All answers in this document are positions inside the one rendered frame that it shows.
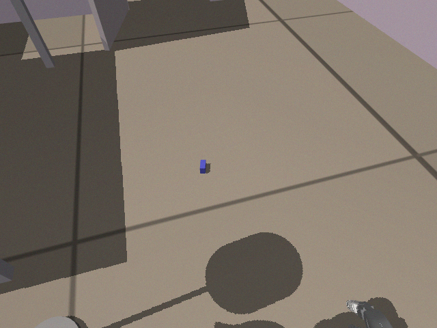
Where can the right robot hand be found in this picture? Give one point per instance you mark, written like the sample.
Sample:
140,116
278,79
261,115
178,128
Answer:
373,318

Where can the small box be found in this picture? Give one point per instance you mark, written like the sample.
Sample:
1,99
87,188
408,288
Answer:
202,166

